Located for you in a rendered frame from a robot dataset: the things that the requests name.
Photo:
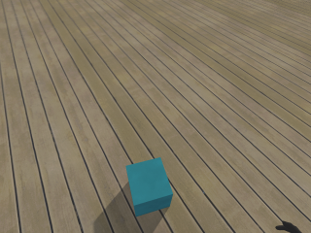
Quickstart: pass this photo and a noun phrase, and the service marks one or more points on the right robot hand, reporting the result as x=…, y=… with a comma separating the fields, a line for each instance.
x=287, y=226

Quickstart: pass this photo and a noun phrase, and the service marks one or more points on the carton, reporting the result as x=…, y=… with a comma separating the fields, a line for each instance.
x=149, y=186

